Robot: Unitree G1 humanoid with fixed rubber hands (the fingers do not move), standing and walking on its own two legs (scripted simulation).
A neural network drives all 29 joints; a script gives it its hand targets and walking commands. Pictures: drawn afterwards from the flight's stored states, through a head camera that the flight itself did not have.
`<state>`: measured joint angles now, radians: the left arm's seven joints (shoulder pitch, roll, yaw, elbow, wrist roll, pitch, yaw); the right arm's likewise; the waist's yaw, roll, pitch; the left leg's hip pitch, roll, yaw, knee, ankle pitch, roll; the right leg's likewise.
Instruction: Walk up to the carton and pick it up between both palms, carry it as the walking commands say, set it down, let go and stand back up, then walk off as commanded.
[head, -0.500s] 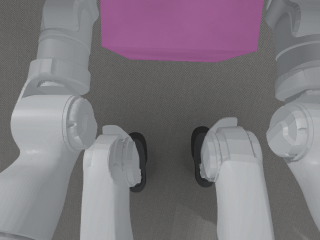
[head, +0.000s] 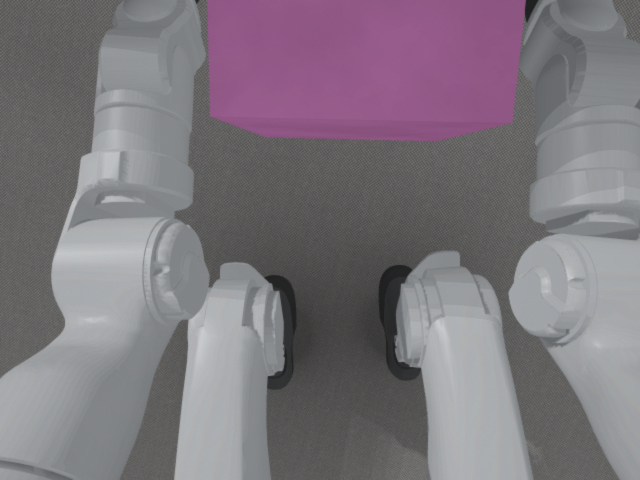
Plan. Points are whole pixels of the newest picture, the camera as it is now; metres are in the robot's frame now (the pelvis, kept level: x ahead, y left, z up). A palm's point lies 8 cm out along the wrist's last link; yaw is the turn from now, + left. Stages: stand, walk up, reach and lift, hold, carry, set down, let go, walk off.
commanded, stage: reach and lift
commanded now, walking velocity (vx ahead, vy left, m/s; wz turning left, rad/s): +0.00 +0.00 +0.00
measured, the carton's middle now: out of the picture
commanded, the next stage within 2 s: none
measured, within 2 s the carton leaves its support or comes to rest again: neither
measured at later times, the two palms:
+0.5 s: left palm out of the picture +0.55 +0.13 -0.04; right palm out of the picture +0.52 -0.20 -0.03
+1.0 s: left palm out of the picture +0.53 +0.13 +0.04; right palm out of the picture +0.50 -0.19 +0.04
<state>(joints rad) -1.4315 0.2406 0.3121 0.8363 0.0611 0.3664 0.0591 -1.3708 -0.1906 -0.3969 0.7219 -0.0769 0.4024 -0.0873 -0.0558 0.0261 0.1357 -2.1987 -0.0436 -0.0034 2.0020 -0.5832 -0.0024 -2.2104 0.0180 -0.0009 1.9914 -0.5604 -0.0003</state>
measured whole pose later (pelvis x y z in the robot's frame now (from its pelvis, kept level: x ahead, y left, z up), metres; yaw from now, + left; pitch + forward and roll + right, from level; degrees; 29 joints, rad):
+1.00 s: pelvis +0.00 +0.00 +0.10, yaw +0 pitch +46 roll +0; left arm -1.15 0.06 0.46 0.68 0.24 0.43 -0.01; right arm -1.09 -0.02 -0.53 0.58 -0.25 0.45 0.00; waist -0.05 0.02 -0.13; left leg -1.94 -0.04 -0.01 1.62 -0.49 0.00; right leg -1.95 0.03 0.02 1.62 -0.47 0.01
